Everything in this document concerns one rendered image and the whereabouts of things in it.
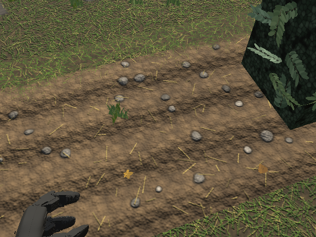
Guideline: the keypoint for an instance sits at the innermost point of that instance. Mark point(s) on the robot left hand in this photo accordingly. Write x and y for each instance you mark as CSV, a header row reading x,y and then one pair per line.
x,y
36,223

